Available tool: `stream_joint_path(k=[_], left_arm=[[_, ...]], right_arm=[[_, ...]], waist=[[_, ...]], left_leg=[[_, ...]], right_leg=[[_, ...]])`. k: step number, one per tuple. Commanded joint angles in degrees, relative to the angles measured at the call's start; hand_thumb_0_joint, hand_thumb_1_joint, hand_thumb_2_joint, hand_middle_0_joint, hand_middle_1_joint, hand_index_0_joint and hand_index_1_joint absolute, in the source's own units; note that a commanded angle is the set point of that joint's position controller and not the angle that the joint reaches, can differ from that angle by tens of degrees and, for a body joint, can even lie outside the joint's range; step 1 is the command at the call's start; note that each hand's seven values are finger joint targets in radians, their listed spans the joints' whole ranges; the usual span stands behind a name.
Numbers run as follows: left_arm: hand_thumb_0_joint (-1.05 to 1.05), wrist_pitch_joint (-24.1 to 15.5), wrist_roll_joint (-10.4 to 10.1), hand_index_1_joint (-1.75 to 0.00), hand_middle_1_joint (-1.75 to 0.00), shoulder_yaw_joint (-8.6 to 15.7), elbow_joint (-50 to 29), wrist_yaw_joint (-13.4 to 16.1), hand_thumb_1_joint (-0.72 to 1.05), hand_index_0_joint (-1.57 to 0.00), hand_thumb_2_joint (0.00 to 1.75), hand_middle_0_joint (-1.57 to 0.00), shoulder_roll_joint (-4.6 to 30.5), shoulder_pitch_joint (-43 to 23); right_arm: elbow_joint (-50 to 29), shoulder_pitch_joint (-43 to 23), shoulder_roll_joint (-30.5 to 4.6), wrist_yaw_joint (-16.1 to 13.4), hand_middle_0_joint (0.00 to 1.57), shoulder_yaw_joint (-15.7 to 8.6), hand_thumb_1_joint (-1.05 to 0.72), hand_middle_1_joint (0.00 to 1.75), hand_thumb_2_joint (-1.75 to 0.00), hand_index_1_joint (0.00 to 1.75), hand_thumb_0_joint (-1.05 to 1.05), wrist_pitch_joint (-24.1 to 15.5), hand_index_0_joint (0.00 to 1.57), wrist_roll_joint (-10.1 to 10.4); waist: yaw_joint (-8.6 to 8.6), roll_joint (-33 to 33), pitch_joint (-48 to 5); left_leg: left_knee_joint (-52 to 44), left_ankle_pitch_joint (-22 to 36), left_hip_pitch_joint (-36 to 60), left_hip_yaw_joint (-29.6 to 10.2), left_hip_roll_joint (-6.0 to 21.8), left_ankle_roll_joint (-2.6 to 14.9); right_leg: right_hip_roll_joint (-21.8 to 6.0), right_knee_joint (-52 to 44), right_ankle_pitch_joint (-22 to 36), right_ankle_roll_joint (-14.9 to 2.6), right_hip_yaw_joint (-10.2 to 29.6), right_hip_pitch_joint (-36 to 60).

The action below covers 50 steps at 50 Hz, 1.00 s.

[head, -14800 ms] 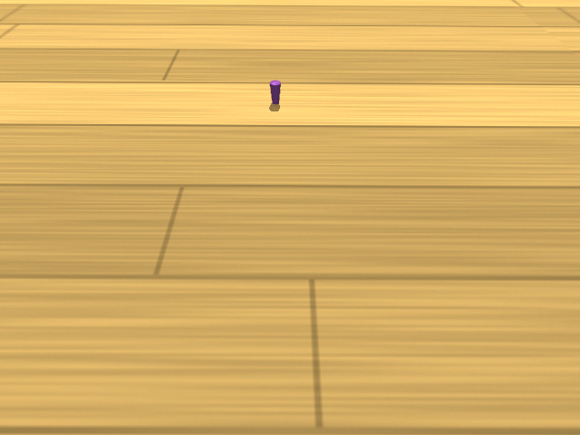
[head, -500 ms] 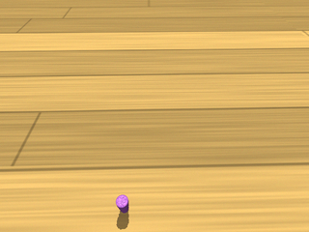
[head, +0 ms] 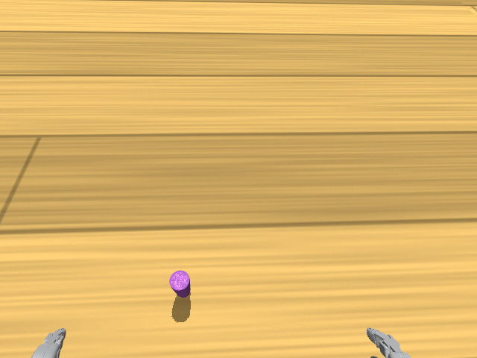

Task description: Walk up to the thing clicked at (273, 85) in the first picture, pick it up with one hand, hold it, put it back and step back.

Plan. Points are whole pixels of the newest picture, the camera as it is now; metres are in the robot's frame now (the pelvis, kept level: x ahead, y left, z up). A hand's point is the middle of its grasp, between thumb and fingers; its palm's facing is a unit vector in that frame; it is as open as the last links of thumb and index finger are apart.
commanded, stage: go down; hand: left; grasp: from above
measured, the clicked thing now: (181, 286) +0.45 +0.18 -0.66
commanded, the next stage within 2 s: none
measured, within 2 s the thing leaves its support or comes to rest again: neither
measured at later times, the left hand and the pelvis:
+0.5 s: hand out of the picture +0.15 +0.28 -0.16, palm faces +0.09 -0.95 -0.31, open 17.4 cm; pelvis +0.00 +0.00 -0.05, yaw +1 degrees
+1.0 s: hand (84, 319) +0.26 +0.33 -0.25, palm faces +0.16 -0.96 -0.24, open 17.4 cm; pelvis -0.05 -0.01 -0.18, yaw -1 degrees
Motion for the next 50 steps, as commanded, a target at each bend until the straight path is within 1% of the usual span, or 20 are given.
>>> stream_joint_path(k=[1,3,9,12,19,24,25,26,29,30,31,34,38,40,41,42,43,44,47,50], left_arm=[[0.0,-0.6,-0.4,-0.08,-0.08,4.6,-15.4,0.1,-0.48,-0.05,0.07,-0.05,12.6,1.4],[0.0,0.6,-0.6,-0.08,-0.07,3.8,-18.5,-0.1,-0.53,-0.05,0.05,-0.05,11.5,3.3],[0.0,4.6,-1.3,-0.06,-0.06,5.6,-25.9,-0.3,-0.53,-0.05,0.05,-0.05,12.5,8.4],[0.0,5.8,-1.7,-0.05,-0.06,5.9,-27.7,-0.7,-0.54,-0.06,0.03,-0.06,12.1,10.3],[0.0,5.7,-2.9,-0.04,-0.04,8.3,-30.8,-2.3,-0.53,-0.06,0.02,-0.06,12.4,13.5],[0.0,4.2,-3.9,-0.02,-0.02,10.5,-32.1,-3.7,-0.51,-0.07,0.0,-0.06,13.6,15.6],[0.0,3.4,-4.3,-0.02,-0.02,9.7,-32.9,-4.1,-0.52,-0.07,0.01,-0.07,12.7,14.9],[0.0,3.2,-4.3,-0.01,-0.01,11.1,-31.0,-4.1,-0.49,-0.06,0.01,-0.06,13.5,16.7],[0.0,0.2,-4.9,-0.01,-0.01,11.4,-31.5,-5.1,-0.47,-0.07,0.01,-0.06,14.5,8.2],[0.0,-1.1,-5.1,-0.01,-0.01,13.7,-28.4,-5.0,-0.48,-0.07,0.01,-0.06,16.0,8.1],[0.0,-2.7,-5.5,-0.01,-0.02,13.8,-26.7,-5.7,-0.49,-0.07,0.01,-0.06,16.5,5.1],[0.0,-9.1,-7.0,-0.03,-0.04,14.8,-24.0,-8.9,-0.53,-0.07,0.01,-0.06,18.6,-3.0],[0.0,-16.5,-8.6,-0.1,-0.11,18.8,-19.3,-12.6,-0.61,-0.07,0.07,-0.06,23.4,-8.9],[0.0,-18.4,-8.7,-0.13,-0.14,19.0,-14.9,-13.9,-0.61,-0.07,0.09,-0.06,23.5,-11.5],[0.0,-19.4,-8.7,-0.14,-0.15,21.0,-15.8,-14.1,-0.61,-0.07,0.1,-0.06,26.5,-13.3],[0.0,-20.0,-8.8,-0.14,-0.15,21.7,-13.2,-14.3,-0.61,-0.06,0.11,-0.05,27.0,-13.8],[0.0,-20.3,-9.3,-0.14,-0.14,21.8,-10.2,-14.9,-0.61,-0.06,0.11,-0.05,25.6,-13.1],[0.0,-20.9,-9.3,-0.14,-0.15,23.5,-10.3,-15.1,-0.59,-0.05,0.13,-0.05,27.5,-13.6],[0.0,-22.1,-9.6,-0.13,-0.14,26.0,-7.1,-16.8,-0.58,-0.05,0.12,-0.05,31.3,-15.8],[0.0,-24.4,-10.5,-0.14,-0.14,27.6,-6.4,-18.8,-0.58,-0.05,0.13,-0.04,33.0,-21.3]], right_arm=[[-9.3,-0.3,-9.4,-1.5,0.2,-3.8,-0.78,0.3,-0.87,0.3,0.0,-3.7,0.2,0.0],[-10.0,-0.5,-9.2,-2.0,0.2,-3.6,-0.8,0.3,-0.87,0.3,0.0,-4.1,0.2,0.0],[-12.0,-1.0,-8.5,-3.5,0.2,-2.9,-0.81,0.3,-0.88,0.3,0.0,-5.1,0.2,-0.3],[-12.5,-1.1,-8.4,-3.9,0.2,-2.9,-0.82,0.3,-0.88,0.3,0.0,-5.5,0.2,-0.5],[-14.5,-1.3,-7.8,-4.1,0.2,-2.8,-0.84,0.3,-0.88,0.3,0.0,-6.5,0.2,-0.8],[-14.7,-0.8,-7.8,-3.8,0.2,-2.8,-0.87,0.3,-0.89,0.3,0.0,-6.9,0.2,-0.9],[-15.3,-1.4,-7.8,-3.8,0.2,-2.9,-0.87,0.3,-0.89,0.3,0.0,-7.2,0.2,-1.0],[-14.8,-0.8,-7.6,-3.7,0.2,-2.7,-0.88,0.3,-0.89,0.3,0.0,-7.3,0.2,-1.0],[-14.9,-1.8,-8.2,-3.6,0.2,-2.9,-0.9,0.3,-0.9,0.3,0.0,-7.9,0.2,-1.2],[-14.1,-1.3,-8.2,-3.6,0.2,-2.8,-0.9,0.3,-0.9,0.3,0.0,-8.2,0.2,-1.3],[-13.8,-1.9,-8.5,-3.5,0.2,-2.8,-0.91,0.3,-0.9,0.3,0.0,-8.5,0.2,-1.2],[-12.8,-1.8,-9.7,-3.3,0.2,-2.8,-0.92,0.3,-0.9,0.3,0.0,-9.5,0.2,-1.4],[-11.7,-1.7,-11.4,-3.1,0.2,-2.5,-0.88,0.3,-0.89,0.3,0.0,-10.1,0.2,-1.4],[-10.9,-1.6,-12.4,-2.9,0.2,-2.9,-0.87,0.3,-0.89,0.3,0.0,-9.8,0.2,-1.5],[-11.6,-2.6,-12.2,-2.8,0.2,-2.5,-0.86,0.3,-0.89,0.3,0.0,-9.6,0.2,-1.5],[-11.3,-2.4,-12.2,-2.7,0.2,-2.5,-0.87,0.3,-0.89,0.3,0.0,-9.3,0.2,-1.6],[-10.2,-1.6,-12.8,-2.6,0.2,-2.7,-0.86,0.3,-0.89,0.3,0.0,-8.9,0.2,-1.5],[-10.5,-1.9,-13.0,-2.2,0.2,-2.5,-0.86,0.3,-0.89,0.3,0.0,-8.6,0.2,-1.6],[-9.3,-1.9,-13.7,-1.9,0.2,-2.3,-0.88,0.3,-0.89,0.3,0.0,-7.8,0.2,-1.8],[-7.6,-1.9,-13.9,-1.4,0.2,-2.1,-0.88,0.3,-0.9,0.3,0.0,-7.3,0.2,-1.9]], waist=[[0.61,3.8,-14.9],[0.25,3.9,-14.8],[0.11,4.3,-14.2],[-0.09,5.0,-14.7],[0.39,5.5,-15.8],[0.53,5.4,-17.5],[0.17,4.8,-18.7],[0.55,4.3,-18.6],[-0.98,4.6,-16.4],[-0.45,3.6,-16.5],[-0.87,3.3,-15.4],[-1.36,5.5,-19.4],[0.7,7.9,-25.8],[0.55,8.1,-26.3],[1.89,9.0,-27.1],[2.03,7.9,-28.4],[1.95,6.9,-29.6],[3.09,6.9,-32.0],[3.37,6.2,-34.8],[2.57,6.1,-36.1]], left_leg=[[-2.4,13.1,4.5,-0.1,-0.7,0.44],[-1.5,13.8,3.9,-0.6,-0.4,0.28],[2.4,11.6,0.1,-0.3,-0.7,0.57],[3.9,14.9,-0.4,-1.0,-0.3,0.29],[7.3,13.0,-4.4,-1.1,-0.5,0.37],[10.4,14.8,-6.4,-1.1,-0.6,0.6],[11.5,15.5,-6.9,-1.1,-0.7,0.74],[12.2,15.6,-7.7,-1.0,-0.7,0.88],[14.3,9.3,-12.5,-1.2,-0.7,1.0],[15.3,8.2,-14.2,-1.2,-0.8,1.22],[16.6,5.4,-16.5,-1.1,-0.7,1.37],[20.5,3.3,-19.9,-1.7,-0.8,1.24],[25.1,2.3,-22.4,-2.8,-0.5,0.84],[25.9,-2.6,-24.6,-4.0,-0.2,0.53],[26.6,-4.3,-26.4,-3.8,-0.3,0.56],[28.3,-4.9,-28.1,-3.2,-0.6,0.71],[29.2,-2.8,-28.2,-3.6,-0.5,0.7],[30.3,0.1,-28.3,-3.3,-0.7,0.72],[34.3,4.6,-30.2,-2.6,-1.0,1.3],[37.9,4.5,-33.3,-2.4,-1.0,1.65]], right_leg=[[1.6,0.1,10.1,-2.66,-2.2,1.9],[1.7,1.4,10.1,-2.74,-2.5,1.0],[1.3,3.4,8.9,-2.43,-2.3,-2.2],[1.5,5.8,10.3,-2.5,-2.9,-3.8],[1.5,8.7,8.8,-2.62,-3.0,-7.5],[1.4,11.4,10.5,-2.63,-2.8,-9.3],[1.3,11.8,11.5,-2.48,-2.7,-9.4],[1.3,12.6,11.7,-2.49,-2.7,-9.7],[1.1,14.5,6.7,-2.47,-2.3,-14.7],[1.0,15.3,6.0,-2.47,-2.2,-15.4],[1.1,16.5,3.5,-2.48,-1.9,-18.5],[1.0,22.4,1.0,-2.79,-1.6,-24.8],[0.8,29.2,-1.0,-3.28,-1.6,-31.6],[1.0,31.7,-4.6,-3.29,-2.0,-35.5],[0.9,32.1,-5.8,-3.27,-1.4,-36.1],[0.7,31.7,-6.5,-3.17,-0.5,-35.3],[0.9,33.2,-5.1,-3.25,-1.1,-35.9],[0.9,34.3,-3.1,-3.39,-1.3,-35.8],[1.2,36.5,0.0,-3.52,-1.6,-36.3],[1.4,39.5,-0.2,-3.55,-1.7,-39.3]])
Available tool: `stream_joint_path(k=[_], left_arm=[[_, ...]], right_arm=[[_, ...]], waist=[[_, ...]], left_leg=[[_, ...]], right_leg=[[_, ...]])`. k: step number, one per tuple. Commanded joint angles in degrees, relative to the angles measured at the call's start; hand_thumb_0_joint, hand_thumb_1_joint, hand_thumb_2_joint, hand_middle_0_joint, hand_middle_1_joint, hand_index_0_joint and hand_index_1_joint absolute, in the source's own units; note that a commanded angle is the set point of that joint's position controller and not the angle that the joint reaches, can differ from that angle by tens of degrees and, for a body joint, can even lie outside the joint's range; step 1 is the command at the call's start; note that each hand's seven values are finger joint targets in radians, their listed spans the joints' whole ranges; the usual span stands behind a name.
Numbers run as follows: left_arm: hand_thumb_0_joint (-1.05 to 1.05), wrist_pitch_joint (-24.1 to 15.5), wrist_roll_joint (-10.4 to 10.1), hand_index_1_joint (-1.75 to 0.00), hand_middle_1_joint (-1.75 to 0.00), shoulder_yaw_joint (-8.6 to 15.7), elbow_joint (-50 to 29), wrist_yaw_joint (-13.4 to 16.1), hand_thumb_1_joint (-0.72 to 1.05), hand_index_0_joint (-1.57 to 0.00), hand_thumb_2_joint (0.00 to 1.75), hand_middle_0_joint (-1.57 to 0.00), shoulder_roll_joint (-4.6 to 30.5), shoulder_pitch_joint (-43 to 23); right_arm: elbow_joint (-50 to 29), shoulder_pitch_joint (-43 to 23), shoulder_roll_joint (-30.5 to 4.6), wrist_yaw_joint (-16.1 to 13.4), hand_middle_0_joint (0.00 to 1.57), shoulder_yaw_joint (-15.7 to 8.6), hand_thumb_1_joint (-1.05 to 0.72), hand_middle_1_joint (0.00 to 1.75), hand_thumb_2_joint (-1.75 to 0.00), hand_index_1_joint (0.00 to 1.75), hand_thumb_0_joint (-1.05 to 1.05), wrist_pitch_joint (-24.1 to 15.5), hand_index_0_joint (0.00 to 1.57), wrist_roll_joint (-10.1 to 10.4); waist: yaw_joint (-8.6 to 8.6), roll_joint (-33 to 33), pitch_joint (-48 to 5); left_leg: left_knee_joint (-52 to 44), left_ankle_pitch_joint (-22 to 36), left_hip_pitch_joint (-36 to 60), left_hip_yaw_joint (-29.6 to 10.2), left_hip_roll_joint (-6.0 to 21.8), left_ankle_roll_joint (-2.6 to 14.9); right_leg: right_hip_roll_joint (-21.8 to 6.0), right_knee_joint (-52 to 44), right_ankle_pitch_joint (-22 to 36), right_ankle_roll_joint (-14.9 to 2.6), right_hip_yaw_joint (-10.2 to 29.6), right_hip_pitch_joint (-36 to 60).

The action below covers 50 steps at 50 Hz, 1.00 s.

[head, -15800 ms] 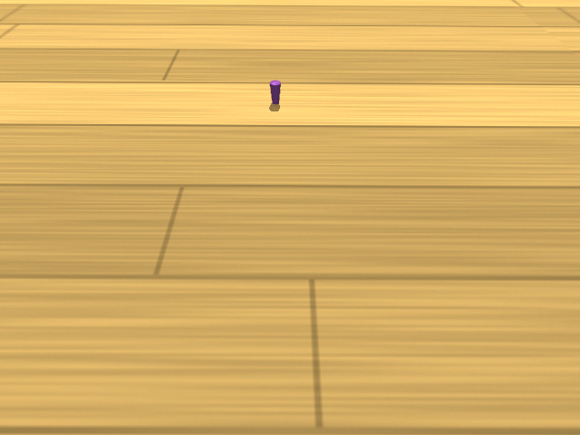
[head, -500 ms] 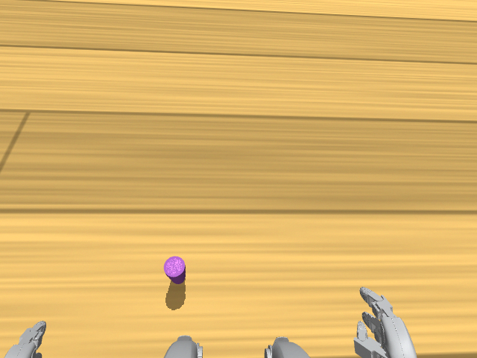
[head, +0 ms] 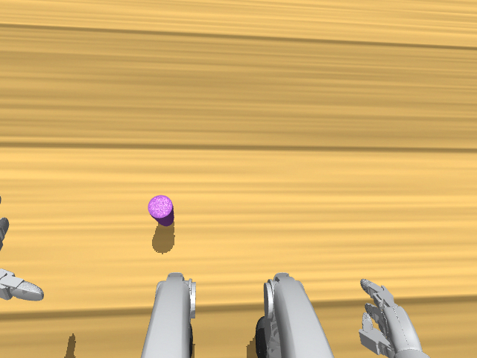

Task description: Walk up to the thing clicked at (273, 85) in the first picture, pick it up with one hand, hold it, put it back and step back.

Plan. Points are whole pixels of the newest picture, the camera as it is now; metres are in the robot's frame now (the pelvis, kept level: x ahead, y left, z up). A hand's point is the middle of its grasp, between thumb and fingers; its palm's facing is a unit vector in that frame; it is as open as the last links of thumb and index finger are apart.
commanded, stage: go down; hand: left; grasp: from above
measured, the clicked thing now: (163, 213) +0.49 +0.20 -0.48
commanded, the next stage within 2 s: approach in 1.34 s
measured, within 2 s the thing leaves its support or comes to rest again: neither
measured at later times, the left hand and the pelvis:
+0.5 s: hand (26, 228) +0.35 +0.38 -0.13, palm faces +0.20 -0.97 -0.15, open 17.0 cm; pelvis -0.03 +0.00 -0.11, yaw -2 degrees
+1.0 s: hand (30, 220) +0.38 +0.39 -0.15, palm faces +0.20 -0.97 -0.11, open 16.8 cm; pelvis -0.04 +0.01 -0.16, yaw -3 degrees
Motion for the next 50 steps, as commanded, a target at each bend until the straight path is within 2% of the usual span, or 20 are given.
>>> stream_joint_path(k=[1,4,7,8,12,14,19,21,23,24,28,30,33,36,38,39,43,45,49,50], left_arm=[[0.0,-6.0,-2.1,-0.14,-0.14,8.6,-4.0,-2.3,-0.58,-0.05,0.13,-0.04,20.6,-6.9],[0.0,-8.3,-2.6,-0.13,-0.14,10.5,-1.8,-3.8,-0.53,-0.04,0.13,-0.04,23.7,-11.6],[0.0,-10.4,-2.8,-0.11,-0.12,10.5,1.1,-6.1,-0.5,-0.04,0.11,-0.03,24.0,-14.5],[0.0,-11.1,-3.0,-0.1,-0.11,11.5,0.8,-6.5,-0.48,-0.04,0.12,-0.03,26.5,-16.6],[0.0,-12.9,-3.7,-0.09,-0.11,12.2,2.8,-8.6,-0.45,-0.04,0.1,-0.03,28.0,-20.6],[0.0,-13.5,-4.1,-0.09,-0.1,13.4,1.5,-9.3,-0.45,-0.04,0.1,-0.03,30.9,-23.0],[0.0,-13.0,-4.2,-0.09,-0.1,15.8,2.5,-10.5,-0.43,-0.03,0.1,-0.03,34.2,-23.9],[0.0,-12.8,-4.4,-0.09,-0.1,15.7,2.8,-11.2,-0.44,-0.03,0.1,-0.02,33.2,-25.4],[0.0,-12.7,-4.4,-0.08,-0.09,17.1,3.2,-11.4,-0.42,-0.03,0.09,-0.02,35.3,-25.8],[0.0,-12.6,-4.4,-0.08,-0.09,17.2,3.5,-11.5,-0.43,-0.03,0.09,-0.03,35.6,-26.7],[0.0,-12.2,-4.2,-0.08,-0.09,16.3,5.9,-12.3,-0.42,-0.03,0.1,-0.02,35.0,-28.1],[0.0,-12.4,-4.4,-0.08,-0.09,17.2,4.1,-12.4,-0.42,-0.03,0.1,-0.02,37.1,-30.5],[0.0,-12.3,-3.9,-0.08,-0.09,17.5,5.0,-12.8,-0.41,-0.02,0.1,-0.02,38.1,-31.2],[0.0,-12.3,-3.8,-0.09,-0.1,16.7,5.9,-12.9,-0.39,-0.03,0.11,-0.02,37.5,-33.2],[0.0,-12.6,-4.0,-0.09,-0.1,17.5,5.3,-12.9,-0.39,-0.02,0.11,-0.01,39.1,-34.4],[0.0,-12.7,-4.0,-0.08,-0.1,18.6,5.1,-13.0,-0.39,-0.02,0.11,-0.01,40.7,-33.8],[0.0,-12.4,-3.8,-0.1,-0.11,17.2,5.6,-13.3,-0.38,-0.02,0.13,-0.01,39.2,-35.5],[0.0,-12.5,-3.9,-0.09,-0.1,18.4,5.2,-13.2,-0.37,-0.02,0.13,-0.01,41.2,-35.3],[0.0,-12.6,-3.8,-0.1,-0.11,17.9,6.5,-13.4,-0.37,-0.02,0.14,-0.01,40.1,-35.4],[0.0,-12.7,-4.0,-0.1,-0.11,18.2,5.8,-13.5,-0.37,-0.02,0.13,-0.01,40.2,-36.1]], right_arm=[[-3.8,4.3,-11.2,-0.5,0.2,-4.1,-0.88,0.3,-0.9,0.3,0.0,-1.6,0.2,-0.1],[-2.7,4.8,-11.3,-0.4,0.2,-3.7,-0.88,0.3,-0.9,0.3,0.0,-1.2,0.2,-0.3],[-1.5,4.8,-11.8,0.0,0.2,-3.4,-0.89,0.3,-0.9,0.3,0.0,-1.0,0.2,-0.7],[-1.2,5.2,-12.3,0.0,0.2,-3.2,-0.89,0.3,-0.9,0.3,0.0,-0.9,0.2,-0.7],[-0.3,5.4,-12.9,0.1,0.2,-2.8,-0.89,0.3,-0.9,0.3,0.0,-0.6,0.2,-0.8],[0.1,5.3,-13.3,0.1,0.2,-2.6,-0.89,0.3,-0.9,0.3,0.0,-0.5,0.2,-0.8],[0.7,5.5,-14.2,0.2,0.2,-2.0,-0.9,0.3,-0.9,0.3,0.0,0.1,0.2,-1.0],[1.5,6.3,-14.2,0.3,0.2,-1.9,-0.9,0.3,-0.9,0.3,0.0,0.3,0.2,-1.1],[0.9,5.6,-14.5,0.4,0.2,-1.7,-0.9,0.3,-0.9,0.3,0.0,0.3,0.2,-1.1],[1.2,6.2,-14.4,0.6,0.2,-1.5,-0.9,0.3,-0.9,0.3,0.0,0.4,0.2,-1.3],[1.5,5.9,-14.5,0.5,0.2,-1.3,-0.9,0.3,-0.9,0.3,0.0,0.7,0.2,-1.4],[1.3,5.6,-14.8,0.7,0.2,-1.1,-0.89,0.3,-0.9,0.3,0.0,0.5,0.2,-1.4],[1.5,6.2,-15.4,0.8,0.2,-0.9,-0.9,0.3,-0.9,0.3,0.0,0.7,0.2,-1.6],[1.2,5.8,-15.4,0.8,0.2,-0.7,-0.9,0.3,-0.9,0.3,0.0,0.8,0.2,-1.6],[1.0,5.6,-15.6,0.9,0.2,-0.5,-0.89,0.3,-0.9,0.3,0.0,0.7,0.2,-1.7],[1.1,6.0,-15.6,0.9,0.2,-0.4,-0.9,0.3,-0.9,0.3,0.0,0.7,0.2,-1.7],[1.6,6.6,-15.7,0.8,0.2,-0.2,-0.89,0.3,-0.9,0.3,0.0,0.9,0.2,-1.8],[1.2,6.1,-16.1,0.9,0.2,-0.1,-0.89,0.3,-0.9,0.3,0.0,0.9,0.2,-1.9],[1.8,6.3,-16.2,1.0,0.2,0.0,-0.89,0.3,-0.9,0.3,0.0,1.3,0.2,-1.8],[2.0,6.7,-16.3,1.1,0.2,-0.1,-0.9,0.3,-0.9,0.3,0.0,1.2,0.2,-1.9]], waist=[[2.63,7.1,-28.8],[2.15,5.3,-29.0],[1.45,7.5,-29.0],[1.76,7.9,-29.1],[1.03,9.1,-29.6],[1.68,10.2,-30.6],[2.35,11.7,-33.5],[1.62,12.5,-32.8],[2.02,11.8,-32.8],[1.43,11.6,-33.6],[0.32,10.6,-30.2],[0.93,11.2,-30.4],[0.72,13.0,-31.7],[-0.21,12.7,-29.0],[-0.12,12.1,-29.5],[0.58,12.3,-31.1],[-0.63,13.2,-30.9],[0.09,13.8,-31.1],[-0.34,13.7,-28.8],[-0.48,14.5,-29.9]], left_leg=[[-8.9,18.0,18.3,1.0,-0.9,2.79],[-5.5,15.5,12.7,1.5,-0.8,3.18],[-3.5,14.3,11.5,1.1,-0.7,2.92],[-3.2,12.7,10.9,0.9,-0.7,2.79],[-1.3,7.6,8.4,0.5,-0.4,2.37],[-0.2,6.0,7.1,0.9,-0.4,2.41],[3.0,12.1,7.5,0.9,-0.5,2.36],[4.1,12.1,6.9,0.7,-0.3,2.32],[5.2,11.2,4.6,0.9,-0.4,2.44],[6.1,12.2,4.1,1.0,-0.3,2.49],[7.5,7.7,0.7,1.0,-0.2,2.65],[8.2,6.1,-1.1,1.3,-0.2,2.7],[8.8,7.8,0.6,0.5,0.0,2.34],[8.9,3.6,-1.7,0.0,0.1,2.49],[10.1,2.3,-3.6,0.5,-0.2,2.76],[10.6,3.9,-2.9,0.7,-0.2,2.69],[11.9,5.1,-3.2,0.9,-0.4,2.61],[12.5,6.4,-3.6,0.9,-0.4,2.54],[12.7,3.9,-3.9,0.1,-0.1,2.57],[13.2,5.3,-3.5,0.3,-0.2,2.45]], right_leg=[[0.8,-7.3,14.1,-2.94,0.0,10.9],[0.8,-6.0,12.6,-2.55,0.8,10.3],[1.0,-2.7,11.1,-2.93,-0.2,5.3],[1.1,-2.0,9.6,-3.05,-0.4,4.0],[1.1,1.1,5.9,-3.06,-1.2,0.0],[1.1,2.0,4.9,-3.08,-0.8,-0.5],[1.1,5.9,9.0,-3.43,-1.9,-2.6],[1.1,7.4,9.1,-3.46,-2.3,-4.2],[1.1,8.4,8.7,-3.43,-2.5,-4.0],[1.1,8.9,9.5,-3.3,-2.6,-3.5],[1.3,9.9,6.5,-3.12,-3.0,-6.3],[1.3,10.8,5.5,-3.15,-2.9,-7.0],[1.3,13.1,6.9,-3.38,-3.6,-9.0],[1.3,13.7,4.2,-3.17,-4.0,-11.6],[1.3,13.8,3.1,-3.04,-4.0,-10.9],[1.3,14.4,4.2,-3.07,-4.0,-10.1],[1.2,15.3,5.0,-3.18,-4.1,-11.5],[1.2,16.4,5.9,-3.28,-4.1,-11.9],[1.3,17.4,4.3,-3.26,-4.7,-15.2],[1.3,17.8,5.4,-3.35,-4.6,-14.9]])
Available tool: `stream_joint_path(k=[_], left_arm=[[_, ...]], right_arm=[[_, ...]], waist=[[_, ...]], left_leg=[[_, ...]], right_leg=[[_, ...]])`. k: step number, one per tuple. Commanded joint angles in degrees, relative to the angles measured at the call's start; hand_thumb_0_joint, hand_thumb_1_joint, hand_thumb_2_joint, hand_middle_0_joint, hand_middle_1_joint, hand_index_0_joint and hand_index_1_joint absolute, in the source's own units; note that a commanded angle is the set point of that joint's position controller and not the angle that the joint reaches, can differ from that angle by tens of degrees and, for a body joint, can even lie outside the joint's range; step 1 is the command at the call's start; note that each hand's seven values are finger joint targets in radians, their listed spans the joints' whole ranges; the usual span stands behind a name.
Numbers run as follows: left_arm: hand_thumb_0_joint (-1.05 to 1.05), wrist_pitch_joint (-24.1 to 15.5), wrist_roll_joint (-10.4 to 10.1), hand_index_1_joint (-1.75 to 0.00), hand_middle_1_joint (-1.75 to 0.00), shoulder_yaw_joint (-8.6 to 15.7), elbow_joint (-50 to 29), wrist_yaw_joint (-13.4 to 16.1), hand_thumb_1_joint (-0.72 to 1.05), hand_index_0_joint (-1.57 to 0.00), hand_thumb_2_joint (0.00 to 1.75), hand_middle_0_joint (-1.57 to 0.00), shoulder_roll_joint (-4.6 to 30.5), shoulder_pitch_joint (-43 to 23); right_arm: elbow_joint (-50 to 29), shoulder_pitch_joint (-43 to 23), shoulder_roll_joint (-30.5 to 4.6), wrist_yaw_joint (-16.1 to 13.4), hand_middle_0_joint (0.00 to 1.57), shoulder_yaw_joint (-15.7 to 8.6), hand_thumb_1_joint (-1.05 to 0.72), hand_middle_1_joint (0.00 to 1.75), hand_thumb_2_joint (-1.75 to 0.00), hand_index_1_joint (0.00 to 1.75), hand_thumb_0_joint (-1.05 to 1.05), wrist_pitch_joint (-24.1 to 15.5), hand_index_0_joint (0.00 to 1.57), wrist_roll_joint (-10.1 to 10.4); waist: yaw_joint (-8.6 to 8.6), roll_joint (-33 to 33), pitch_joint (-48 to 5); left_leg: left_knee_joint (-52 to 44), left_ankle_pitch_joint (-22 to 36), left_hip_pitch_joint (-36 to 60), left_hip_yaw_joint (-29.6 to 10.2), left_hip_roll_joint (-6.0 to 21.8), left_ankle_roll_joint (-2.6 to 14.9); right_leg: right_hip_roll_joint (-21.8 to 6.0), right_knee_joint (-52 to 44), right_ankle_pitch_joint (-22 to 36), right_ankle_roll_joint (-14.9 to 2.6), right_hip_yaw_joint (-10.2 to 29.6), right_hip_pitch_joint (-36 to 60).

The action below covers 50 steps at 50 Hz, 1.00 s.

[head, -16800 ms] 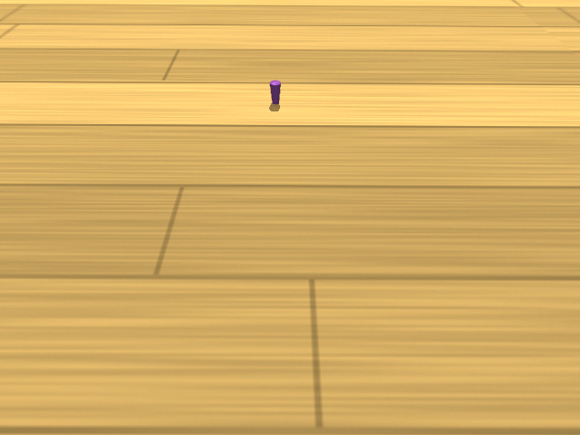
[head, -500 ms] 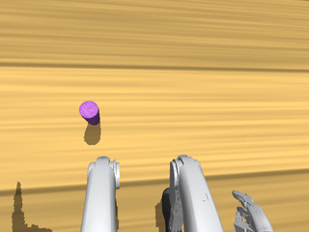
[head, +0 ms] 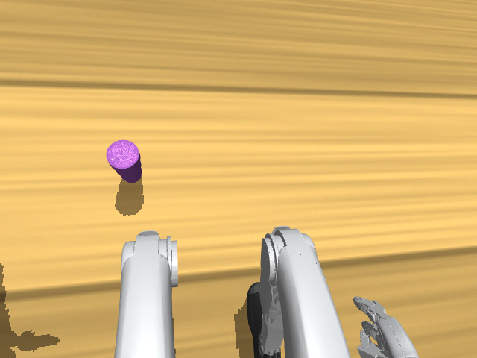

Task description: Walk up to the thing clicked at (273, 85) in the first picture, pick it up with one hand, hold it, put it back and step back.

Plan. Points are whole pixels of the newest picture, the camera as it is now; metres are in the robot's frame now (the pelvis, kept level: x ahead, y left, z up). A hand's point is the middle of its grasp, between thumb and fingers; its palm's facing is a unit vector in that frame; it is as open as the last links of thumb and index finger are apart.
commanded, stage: go down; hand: left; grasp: from above
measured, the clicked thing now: (128, 165) +0.52 +0.23 -0.32
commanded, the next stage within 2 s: approach in 0.34 s
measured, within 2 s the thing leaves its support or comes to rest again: neither
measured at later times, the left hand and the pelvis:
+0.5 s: hand out of the picture +0.40 +0.42 -0.01, palm faces +0.26 -0.96 -0.09, open 16.8 cm; pelvis +0.00 +0.00 -0.03, yaw -1 degrees
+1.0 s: hand (59, 175) +0.45 +0.32 -0.19, palm faces +0.13 -0.99 +0.01, open 17.4 cm; pelvis +0.00 +0.01 -0.09, yaw -5 degrees
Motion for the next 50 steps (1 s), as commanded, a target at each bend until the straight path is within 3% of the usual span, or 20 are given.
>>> stream_joint_path(k=[1,6,10,13,16,19,22,25,28,31,33,37,39,41,42,43,44,47,48,50], left_arm=[[0.0,-3.8,-1.7,-0.09,-0.11,3.8,-12.8,0.2,-0.38,-0.02,0.12,-0.01,24.9,-13.1],[0.0,-4.0,-2.4,-0.1,-0.11,4.0,-10.1,-0.2,-0.36,-0.02,0.13,-0.01,23.7,-12.1],[0.0,-4.3,-2.0,-0.1,-0.11,4.7,-11.5,-0.4,-0.36,-0.02,0.13,-0.01,26.3,-13.2],[0.0,-4.1,-2.2,-0.1,-0.12,4.1,-9.1,-0.6,-0.36,-0.02,0.14,-0.01,24.3,-12.2],[0.0,-4.6,-2.3,-0.1,-0.12,5.5,-11.5,-0.5,-0.37,-0.02,0.14,-0.01,27.4,-13.8],[0.0,-4.5,-2.4,-0.11,-0.12,4.2,-9.4,-0.8,-0.36,-0.02,0.14,-0.01,25.1,-12.8],[0.0,-5.0,-2.5,-0.15,-0.14,5.9,-11.6,-0.6,-0.42,-0.03,0.16,-0.04,28.5,-14.3],[0.0,-5.4,-3.4,-0.09,-0.1,1.8,-7.3,-1.7,-0.5,-0.06,0.04,-0.06,20.9,-13.3],[0.0,-7.8,-4.9,-0.08,-0.09,3.1,-5.7,-2.0,-0.5,-0.06,0.02,-0.06,21.8,-13.7],[0.0,-11.1,-6.2,-0.09,-0.1,1.8,-2.9,-2.4,-0.52,-0.07,0.02,-0.06,18.6,-13.0],[0.0,-13.0,-6.3,-0.09,-0.1,-1.4,1.5,-2.5,-0.5,-0.07,0.03,-0.06,14.2,-12.0],[0.0,-18.4,-5.5,-0.1,-0.11,-0.2,-2.6,-0.9,-0.52,-0.07,0.04,-0.06,19.1,-16.7],[0.0,-20.1,-5.0,-0.11,-0.11,-1.7,0.7,-0.2,-0.52,-0.06,0.06,-0.05,17.9,-16.1],[0.0,-22.4,-4.5,-0.11,-0.11,-0.1,-1.8,1.0,-0.53,-0.05,0.07,-0.05,22.0,-18.3],[0.0,-23.1,-4.3,-0.11,-0.11,-0.9,0.9,1.4,-0.54,-0.05,0.07,-0.06,20.5,-17.0],[0.0,-24.4,-4.1,-0.11,-0.11,-0.9,-0.7,1.8,-0.55,-0.05,0.07,-0.05,21.6,-18.9],[0.0,-25.5,-4.2,-0.12,-0.12,0.3,-2.3,2.4,-0.55,-0.05,0.08,-0.05,22.6,-19.3],[0.0,-27.2,-3.0,-0.13,-0.13,-2.7,2.7,3.6,-0.54,-0.05,0.08,-0.06,19.2,-17.3],[0.0,-28.1,-2.5,-0.13,-0.13,-1.4,0.8,4.5,-0.56,-0.05,0.09,-0.05,21.5,-17.9],[0.0,-29.1,-1.9,-0.13,-0.13,-2.6,4.7,5.5,-0.55,-0.05,0.08,-0.05,19.4,-14.9]], right_arm=[[-3.1,7.2,-13.8,-1.0,0.2,-4.7,-0.9,0.3,-0.9,0.3,0.0,-1.1,0.2,0.1],[-2.5,7.4,-13.7,-0.9,0.2,-4.4,-0.9,0.3,-0.9,0.3,0.0,-0.8,0.2,0.0],[-2.7,7.2,-14.3,-0.9,0.2,-4.2,-0.9,0.3,-0.9,0.3,0.0,-0.7,0.2,-0.3],[-2.4,7.4,-14.3,-0.8,0.2,-4.1,-0.9,0.3,-0.9,0.3,0.0,-0.5,0.2,-0.2],[-2.4,7.7,-14.5,-0.8,0.2,-3.9,-0.9,0.3,-0.9,0.3,0.0,-0.2,0.2,-0.3],[-2.0,7.8,-14.3,-0.6,0.2,-3.6,-0.9,0.3,-0.9,0.3,0.0,-0.1,0.2,-0.4],[-3.2,6.8,-14.8,-0.7,0.2,-3.4,-0.92,0.3,-0.91,0.3,0.0,-0.2,0.2,-0.4],[-2.1,7.3,-14.0,-0.5,0.2,-3.0,-0.9,0.3,-0.9,0.3,0.0,-0.3,0.2,-0.7],[-3.4,5.4,-14.7,-0.3,0.2,-2.3,-0.9,0.3,-0.9,0.3,0.0,-0.9,0.2,-1.0],[-3.3,5.3,-14.6,0.3,0.2,-1.3,-0.9,0.3,-0.9,0.3,0.0,-1.0,0.2,-1.7],[-2.8,4.5,-14.6,0.6,0.2,-0.5,-0.9,0.3,-0.9,0.3,0.0,-0.9,0.2,-2.4],[-3.7,2.4,-16.2,1.4,0.2,0.8,-0.9,0.3,-0.9,0.3,0.0,0.1,0.2,-4.1],[-3.7,1.1,-16.5,1.8,0.2,2.1,-0.9,0.3,-0.9,0.3,0.0,0.8,0.2,-4.8],[-3.3,0.3,-17.1,1.9,0.2,3.1,-0.9,0.3,-0.9,0.3,0.0,1.5,0.2,-5.8],[-3.3,-0.1,-17.4,2.1,0.2,3.8,-0.91,0.3,-0.9,0.3,0.0,1.9,0.2,-6.3],[-3.6,-0.7,-17.5,2.2,0.2,4.7,-0.91,0.3,-0.9,0.3,0.0,2.3,0.2,-6.9],[-2.9,-0.7,-17.9,2.3,0.2,4.9,-0.92,0.3,-0.91,0.3,0.0,2.7,0.2,-7.5],[-3.1,-2.4,-18.5,2.6,0.2,6.6,-0.93,0.3,-0.91,0.3,0.0,3.7,0.2,-9.0],[-4.2,-3.0,-19.1,2.6,0.2,6.9,-0.93,0.3,-0.91,0.3,0.0,3.9,0.2,-9.6],[-5.6,-4.8,-19.8,2.8,0.2,7.7,-0.94,0.3,-0.91,0.3,0.0,4.4,0.2,-10.4]], waist=[[2.64,16.9,-33.9],[2.24,14.5,-32.3],[2.42,16.4,-34.0],[1.89,15.3,-31.5],[2.32,15.8,-34.2],[1.62,15.5,-32.5],[2.34,15.9,-33.3],[-0.53,13.9,-28.5],[-0.75,11.9,-26.7],[-1.8,10.0,-26.6],[-2.88,10.1,-23.9],[-2.42,15.0,-25.6],[-3.27,15.8,-24.5],[-3.07,17.7,-25.7],[-3.69,18.4,-25.9],[-4.43,19.3,-26.7],[-3.93,20.3,-27.7],[-6.04,21.6,-25.8],[-6.13,22.7,-26.7],[-6.97,22.3,-25.6]], left_leg=[[-17.6,6.4,27.0,3.5,0.9,2.38],[-15.9,6.2,24.9,3.6,0.8,2.64],[-15.1,7.8,25.5,3.7,0.8,2.48],[-14.9,6.0,24.5,3.3,0.8,2.57],[-14.2,7.3,25.4,3.3,0.8,2.49],[-14.0,6.8,24.4,3.2,0.8,2.42],[-13.1,7.1,23.1,3.8,0.7,2.69],[-12.1,4.9,20.8,3.2,0.8,2.71],[-9.8,4.6,17.6,3.1,0.8,3.06],[-7.5,5.7,16.6,2.7,0.9,2.76],[-6.6,4.9,16.2,2.3,1.1,2.46],[-4.9,4.3,18.8,1.2,1.6,1.64],[-4.0,4.5,18.5,1.2,1.7,1.47],[-2.8,5.4,19.6,1.1,2.0,1.28],[-2.3,6.8,20.6,0.9,2.1,1.04],[-1.7,7.7,20.7,0.3,2.1,0.89],[-0.8,9.4,22.3,0.2,2.3,0.72],[0.3,10.8,22.7,-0.9,2.4,0.3],[1.1,12.9,23.4,-1.1,2.5,0.14],[1.6,14.1,23.1,-1.9,2.6,-0.05]], right_leg=[[0.6,-10.4,6.4,-4.27,-3.3,14.1],[0.7,-10.0,5.9,-4.13,-3.5,13.3],[0.7,-8.9,7.1,-4.24,-3.5,13.8],[0.8,-8.9,5.8,-4.14,-3.9,11.9],[0.8,-8.3,6.5,-4.18,-3.9,12.9],[0.9,-7.9,6.1,-4.18,-4.1,11.8],[0.9,-7.9,6.4,-4.1,-3.9,13.2],[1.2,-7.9,4.8,-3.96,-4.5,10.4],[1.4,-7.1,4.7,-3.74,-4.9,10.1],[1.7,-5.7,5.4,-3.6,-5.6,10.5],[1.9,-4.6,4.8,-3.68,-6.2,8.5],[2.1,-1.5,4.9,-3.83,-7.1,7.0],[2.2,-0.5,5.2,-3.8,-7.5,7.2],[2.4,0.4,6.1,-3.72,-7.6,7.8],[2.3,1.1,7.2,-3.68,-7.8,8.5],[2.3,1.9,8.0,-3.63,-8.3,9.4],[2.4,2.5,9.4,-3.58,-8.3,9.5],[2.5,3.7,10.5,-3.56,-9.3,9.2],[2.6,4.1,12.6,-3.49,-9.5,10.5],[2.8,4.8,13.6,-3.41,-10.2,11.2]])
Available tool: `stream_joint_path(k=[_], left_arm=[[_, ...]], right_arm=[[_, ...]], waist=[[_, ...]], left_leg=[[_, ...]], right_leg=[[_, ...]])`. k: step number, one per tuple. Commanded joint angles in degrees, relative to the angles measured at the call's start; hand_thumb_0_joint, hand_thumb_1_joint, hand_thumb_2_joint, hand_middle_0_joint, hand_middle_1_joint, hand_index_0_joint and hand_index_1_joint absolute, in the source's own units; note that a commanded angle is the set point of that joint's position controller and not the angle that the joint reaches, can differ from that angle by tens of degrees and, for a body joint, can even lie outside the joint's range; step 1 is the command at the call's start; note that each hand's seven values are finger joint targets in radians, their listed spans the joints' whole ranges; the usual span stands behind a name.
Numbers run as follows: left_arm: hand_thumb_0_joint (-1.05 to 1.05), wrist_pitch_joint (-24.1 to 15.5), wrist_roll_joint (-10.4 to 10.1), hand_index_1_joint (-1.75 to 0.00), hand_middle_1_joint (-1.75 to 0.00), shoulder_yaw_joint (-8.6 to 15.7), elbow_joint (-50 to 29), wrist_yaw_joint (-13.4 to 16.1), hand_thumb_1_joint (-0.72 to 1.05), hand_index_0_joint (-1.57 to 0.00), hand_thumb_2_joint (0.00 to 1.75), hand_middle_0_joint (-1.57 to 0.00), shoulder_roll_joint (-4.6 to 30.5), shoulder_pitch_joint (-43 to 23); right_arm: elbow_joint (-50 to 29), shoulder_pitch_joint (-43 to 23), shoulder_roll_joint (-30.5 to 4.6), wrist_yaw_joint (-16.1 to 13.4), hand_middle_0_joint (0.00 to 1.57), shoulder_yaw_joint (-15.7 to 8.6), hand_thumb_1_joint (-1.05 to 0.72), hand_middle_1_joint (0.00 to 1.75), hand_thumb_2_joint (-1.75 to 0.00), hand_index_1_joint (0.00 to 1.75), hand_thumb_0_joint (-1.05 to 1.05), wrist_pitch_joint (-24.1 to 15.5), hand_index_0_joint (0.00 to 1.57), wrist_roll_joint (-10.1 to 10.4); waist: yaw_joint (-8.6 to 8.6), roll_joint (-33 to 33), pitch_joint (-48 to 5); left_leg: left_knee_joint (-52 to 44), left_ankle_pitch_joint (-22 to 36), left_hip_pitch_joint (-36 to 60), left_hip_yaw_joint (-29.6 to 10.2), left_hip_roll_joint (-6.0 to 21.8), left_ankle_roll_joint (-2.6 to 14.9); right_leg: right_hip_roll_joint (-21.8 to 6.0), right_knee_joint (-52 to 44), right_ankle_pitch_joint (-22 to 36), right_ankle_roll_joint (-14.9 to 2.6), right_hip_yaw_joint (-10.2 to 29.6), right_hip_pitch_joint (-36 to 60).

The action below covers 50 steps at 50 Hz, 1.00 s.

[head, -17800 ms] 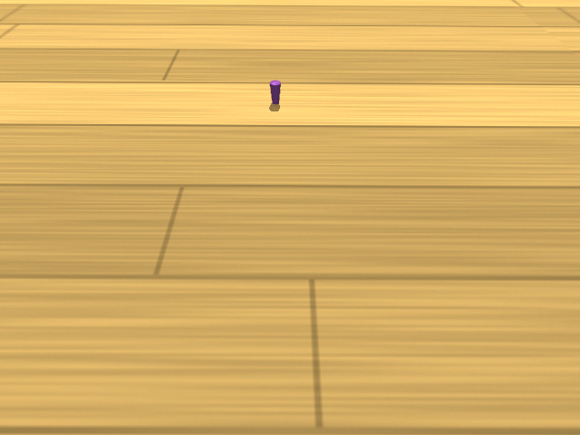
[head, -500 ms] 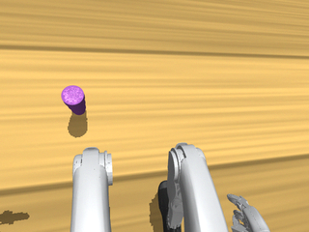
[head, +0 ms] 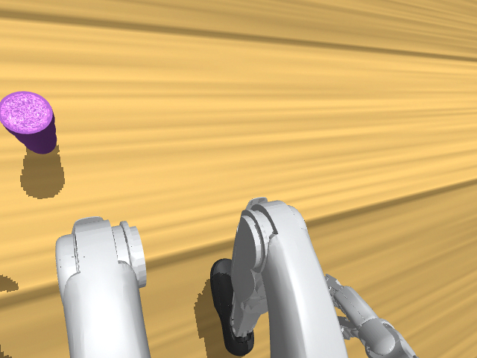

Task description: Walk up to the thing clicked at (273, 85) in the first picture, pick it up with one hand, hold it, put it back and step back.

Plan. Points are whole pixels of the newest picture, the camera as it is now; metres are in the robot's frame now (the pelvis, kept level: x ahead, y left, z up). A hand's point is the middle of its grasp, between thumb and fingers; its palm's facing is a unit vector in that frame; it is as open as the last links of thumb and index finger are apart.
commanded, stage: close in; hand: left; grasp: from above
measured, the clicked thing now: (35, 129) +0.50 +0.27 -0.23
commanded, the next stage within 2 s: rest palm in 0.86 s
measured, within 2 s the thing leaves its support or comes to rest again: neither
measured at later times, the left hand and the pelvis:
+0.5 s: hand (10, 151) +0.44 +0.28 -0.16, palm faces +0.28 -0.96 +0.01, open 17.6 cm; pelvis -0.01 +0.01 -0.02, yaw -3 degrees
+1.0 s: hand (35, 154) +0.44 +0.25 -0.19, palm faces +0.27 -0.96 -0.01, open 17.3 cm; pelvis -0.01 +0.01 -0.02, yaw -5 degrees
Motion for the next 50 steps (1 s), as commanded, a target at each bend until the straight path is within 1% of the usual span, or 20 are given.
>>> stream_joint_path(k=[1,2,3,4,6,7,8,11,13,14,15,17,21,26,31,36,37,38,47,50], left_arm=[[0.0,-7.0,-0.6,-0.1,-0.11,0.5,-6.3,2.5,-0.61,-0.07,0.04,-0.06,18.2,-9.6],[0.0,-7.4,-1.0,-0.11,-0.12,-1.9,-5.0,2.7,-0.61,-0.07,0.03,-0.06,14.5,-8.9],[0.0,-7.9,-1.1,-0.11,-0.12,-2.2,-5.0,3.5,-0.61,-0.07,0.04,-0.06,14.2,-10.3],[0.0,-8.5,-1.4,-0.11,-0.12,-0.3,-4.8,4.5,-0.61,-0.07,0.05,-0.06,16.3,-8.7],[0.0,-9.6,-1.7,-0.11,-0.12,-1.9,-3.7,6.2,-0.61,-0.07,0.05,-0.06,13.6,-9.4],[0.0,-10.5,-1.6,-0.11,-0.12,-0.2,-4.7,7.5,-0.61,-0.07,0.05,-0.05,15.8,-9.2],[0.0,-11.2,-1.6,-0.11,-0.12,-0.7,-4.8,8.7,-0.61,-0.07,0.04,-0.05,14.7,-9.6],[0.0,-12.9,-0.8,-0.1,-0.11,-1.1,-3.3,13.0,-0.61,-0.06,0.05,-0.05,12.9,-9.0],[0.0,-14.4,0.3,-0.1,-0.11,-2.4,-2.9,15.6,-0.61,-0.06,0.06,-0.05,11.9,-10.5],[0.0,-15.1,1.0,-0.09,-0.1,-2.6,-3.2,16.8,-0.61,-0.06,0.06,-0.05,12.9,-11.3],[0.0,-15.7,1.5,-0.09,-0.1,-3.4,-3.0,17.8,-0.61,-0.05,0.07,-0.04,12.3,-11.7],[0.0,-16.7,2.5,-0.09,-0.1,-5.0,-2.1,19.3,-0.59,-0.05,0.08,-0.04,11.8,-11.6],[0.0,-18.3,3.0,-0.08,-0.09,-7.2,0.2,21.4,-0.56,-0.04,0.09,-0.03,10.4,-11.3],[0.0,-19.7,3.0,-0.1,-0.11,-8.8,1.5,23.3,-0.54,-0.05,0.11,-0.03,9.3,-10.6],[0.0,-21.2,3.0,-0.11,-0.12,-9.1,2.4,25.9,-0.55,-0.05,0.13,-0.03,9.0,-10.0],[0.0,-22.5,4.5,-0.13,-0.13,-10.3,2.3,28.3,-0.5,-0.05,0.16,-0.04,9.5,-10.6],[0.0,-22.7,4.6,-0.11,-0.12,-11.4,2.3,28.5,-0.5,-0.04,0.15,-0.03,8.4,-10.8],[0.0,-22.6,4.8,-0.12,-0.13,-10.8,2.2,29.1,-0.51,-0.05,0.15,-0.04,9.1,-10.6],[0.0,-23.4,5.7,-0.13,-0.14,-12.9,2.0,31.3,-0.55,-0.05,0.16,-0.03,8.1,-10.0],[0.0,-23.7,5.6,-0.13,-0.13,-13.5,2.0,32.2,-0.42,-0.08,0.18,-0.07,7.5,-10.1]], right_arm=[[-3.5,4.4,-19.3,-0.8,0.2,-4.0,-0.94,0.3,-0.91,0.3,0.0,0.8,0.2,-2.0],[-3.9,3.9,-19.2,-0.6,0.2,-3.3,-0.95,0.3,-0.91,0.3,0.0,1.0,0.2,-2.2],[-4.2,3.5,-19.3,-0.5,0.2,-2.8,-0.94,0.3,-0.91,0.3,0.0,1.3,0.2,-2.5],[-3.9,3.5,-20.0,-0.4,0.2,-2.7,-0.95,0.3,-0.91,0.3,0.0,1.5,0.2,-2.8],[-4.7,2.4,-20.0,0.1,0.2,-1.6,-0.95,0.3,-0.91,0.3,0.0,1.9,0.2,-3.4],[-4.4,2.0,-20.4,0.2,0.2,-1.6,-0.95,0.3,-0.91,0.3,0.0,2.1,0.2,-3.8],[-4.6,2.0,-20.3,0.4,0.2,-1.1,-0.96,0.3,-0.91,0.3,0.0,2.4,0.2,-4.2],[-4.9,0.9,-20.0,1.2,0.2,-0.3,-0.96,0.3,-0.91,0.3,0.0,3.1,0.2,-5.3],[-5.2,0.3,-20.1,1.6,0.2,0.3,-0.95,0.3,-0.91,0.3,0.0,3.5,0.2,-5.9],[-5.1,-0.3,-20.1,1.7,0.2,0.5,-0.95,0.3,-0.91,0.3,0.0,3.8,0.2,-6.2],[-5.0,-0.2,-20.4,1.9,0.2,0.6,-0.95,0.3,-0.91,0.3,0.0,4.0,0.2,-6.6],[-5.1,-1.2,-20.5,2.1,0.2,1.0,-0.94,0.3,-0.91,0.3,0.0,4.3,0.2,-7.2],[-5.4,-2.1,-21.0,2.5,0.2,1.9,-0.94,0.3,-0.91,0.3,0.0,4.9,0.2,-8.0],[-5.9,-3.5,-21.5,2.8,0.2,2.6,-0.94,0.3,-0.91,0.3,0.0,5.5,0.2,-8.4],[-6.0,-3.6,-21.5,3.2,0.2,3.5,-0.94,0.3,-0.91,0.3,0.0,5.7,0.2,-8.9],[-5.4,-3.5,-21.6,3.5,0.2,4.0,-0.93,0.3,-0.91,0.3,0.0,6.1,0.2,-9.4],[-5.8,-4.2,-21.7,3.5,0.2,4.1,-0.93,0.3,-0.91,0.3,0.0,6.0,0.2,-9.4],[-5.6,-4.1,-21.7,3.6,0.2,4.0,-0.94,0.3,-0.91,0.3,0.0,6.1,0.2,-9.4],[-5.3,-4.8,-21.8,4.1,0.2,4.2,-0.93,0.3,-0.91,0.3,0.0,6.5,0.2,-9.8],[-5.1,-4.9,-21.6,4.3,0.2,4.3,-0.92,0.3,-0.91,0.3,0.0,6.3,0.2,-9.9]], waist=[[-1.16,29.9,-38.8],[-2.21,29.1,-38.1],[-2.92,28.8,-36.1],[-2.25,28.9,-36.0],[-3.49,27.6,-34.6],[-3.0,28.2,-34.3],[-3.6,28.4,-34.5],[-4.13,26.9,-31.9],[-5.56,27.0,-29.8],[-5.29,26.9,-28.8],[-6.35,27.2,-28.6],[-6.59,26.8,-27.3],[-7.94,25.8,-25.8],[-8.13,25.3,-24.4],[-8.37,24.1,-24.7],[-9.21,25.3,-24.1],[-9.52,25.3,-22.9],[-9.14,25.6,-23.3],[-9.71,25.7,-22.8],[-9.75,24.7,-23.2]], left_leg=[[-16.5,16.7,32.0,4.1,3.2,0.38],[-16.2,17.7,32.5,3.5,3.2,0.27],[-16.2,16.3,30.8,3.0,3.3,0.26],[-15.8,16.8,31.1,2.9,3.3,0.28],[-14.9,16.1,29.8,2.4,3.4,0.39],[-14.7,14.9,29.3,2.3,3.5,0.35],[-14.3,15.7,30.0,2.1,3.6,0.33],[-13.9,13.5,27.1,1.6,3.6,0.34],[-14.1,11.6,26.1,1.3,3.6,0.37],[-14.2,9.9,25.0,1.2,3.6,0.37],[-14.0,9.9,25.3,0.9,3.7,0.34],[-13.8,8.2,24.4,1.1,3.6,0.47],[-13.5,6.7,23.9,0.5,3.5,0.66],[-13.9,6.0,24.2,-0.5,3.5,0.42],[-13.0,6.7,23.8,-0.8,3.4,0.55],[-12.7,8.3,24.3,-1.4,3.5,0.39],[-13.1,7.9,24.2,-1.6,3.6,0.31],[-13.2,7.9,24.7,-1.7,3.7,0.24],[-13.1,6.9,24.9,-2.1,3.7,0.16],[-12.4,7.4,24.3,-2.0,3.5,0.41]], right_leg=[[0.7,-9.3,14.2,-4.52,-6.4,17.8],[0.8,-9.2,14.8,-4.45,-6.9,17.7],[0.9,-9.1,14.3,-4.4,-7.4,17.4],[1.0,-9.0,14.6,-4.3,-7.6,17.8],[1.2,-8.9,14.8,-4.02,-8.1,18.7],[1.4,-8.7,14.2,-4.0,-8.2,18.7],[1.5,-8.8,15.1,-3.76,-8.4,19.7],[1.9,-8.8,14.1,-3.64,-8.9,19.9],[2.0,-9.0,13.1,-3.47,-9.3,19.7],[2.1,-9.0,11.8,-3.56,-9.4,19.0],[2.1,-8.7,12.1,-3.42,-9.7,19.2],[2.3,-9.2,11.2,-3.38,-9.7,18.8],[2.5,-9.2,10.7,-3.12,-10.3,18.8],[2.8,-8.8,10.2,-3.13,-11.2,18.1],[3.2,-9.0,11.4,-2.96,-11.5,20.0],[3.4,-8.6,13.1,-2.94,-12.0,20.6],[3.3,-8.5,12.9,-2.96,-12.3,19.9],[3.4,-8.6,12.9,-3.04,-12.2,20.1],[3.6,-8.9,12.7,-2.93,-12.8,20.0],[3.8,-9.1,13.5,-2.87,-12.7,20.8]])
